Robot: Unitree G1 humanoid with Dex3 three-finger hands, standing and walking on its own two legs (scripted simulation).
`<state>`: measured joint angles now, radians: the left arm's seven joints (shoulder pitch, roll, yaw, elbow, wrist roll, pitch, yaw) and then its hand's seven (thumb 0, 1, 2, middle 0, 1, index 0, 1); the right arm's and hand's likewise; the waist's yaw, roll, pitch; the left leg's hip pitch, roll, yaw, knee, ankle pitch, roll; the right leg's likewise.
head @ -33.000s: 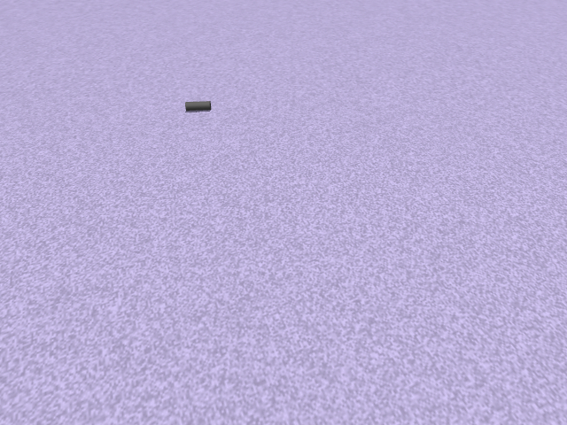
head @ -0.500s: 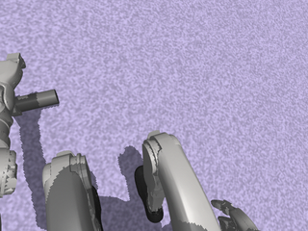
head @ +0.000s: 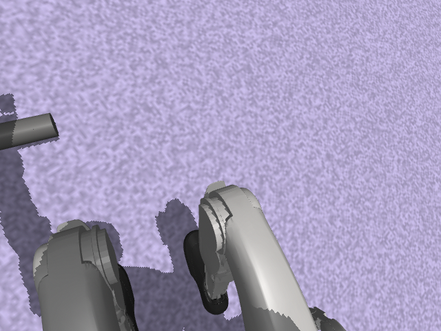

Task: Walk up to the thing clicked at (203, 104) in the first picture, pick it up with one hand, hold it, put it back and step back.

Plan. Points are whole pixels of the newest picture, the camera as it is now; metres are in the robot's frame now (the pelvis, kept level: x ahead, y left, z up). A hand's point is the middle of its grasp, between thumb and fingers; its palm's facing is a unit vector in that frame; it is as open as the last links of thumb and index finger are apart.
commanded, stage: home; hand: left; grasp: from above
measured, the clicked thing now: (14, 133) +0.52 +0.27 -0.31
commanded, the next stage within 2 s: none
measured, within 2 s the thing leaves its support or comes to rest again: neither
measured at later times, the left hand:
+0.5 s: hand out of the picture +0.34 +0.26 +0.05, palm faces -0.22 -0.70 -0.68, open 7.7 cm
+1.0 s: hand out of the picture +0.25 +0.22 +0.25, palm faces +0.17 -0.96 -0.24, open 7.4 cm
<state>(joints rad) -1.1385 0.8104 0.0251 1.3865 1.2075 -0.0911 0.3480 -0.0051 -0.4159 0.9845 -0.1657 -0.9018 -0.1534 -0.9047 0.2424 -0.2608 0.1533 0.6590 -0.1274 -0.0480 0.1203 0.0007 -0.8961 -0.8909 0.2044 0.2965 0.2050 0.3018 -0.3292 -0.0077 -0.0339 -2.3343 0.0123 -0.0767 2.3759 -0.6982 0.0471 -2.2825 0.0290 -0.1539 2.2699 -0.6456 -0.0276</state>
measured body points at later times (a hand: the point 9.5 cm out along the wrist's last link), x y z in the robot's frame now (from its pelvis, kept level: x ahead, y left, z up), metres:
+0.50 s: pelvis +0.00 +0.00 +0.16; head +0.16 +0.05 +0.58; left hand +0.35 +0.30 +0.09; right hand +0.16 -0.26 +0.05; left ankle +0.07 +0.11 -0.31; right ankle +0.10 -0.10 -0.31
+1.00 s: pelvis +0.06 +0.00 +0.34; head +0.12 +0.03 +0.78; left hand +0.24 +0.27 +0.27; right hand +0.24 -0.22 +0.25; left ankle +0.07 +0.11 -0.31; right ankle +0.10 -0.10 -0.31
